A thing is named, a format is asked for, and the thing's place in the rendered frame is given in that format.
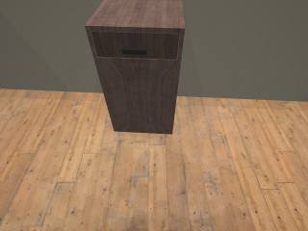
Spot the handle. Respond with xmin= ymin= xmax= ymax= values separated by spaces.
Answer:
xmin=121 ymin=44 xmax=147 ymax=55

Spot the drawer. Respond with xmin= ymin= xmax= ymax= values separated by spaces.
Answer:
xmin=91 ymin=31 xmax=179 ymax=60

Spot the cabinet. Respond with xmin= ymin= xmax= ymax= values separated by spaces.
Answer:
xmin=85 ymin=0 xmax=185 ymax=135

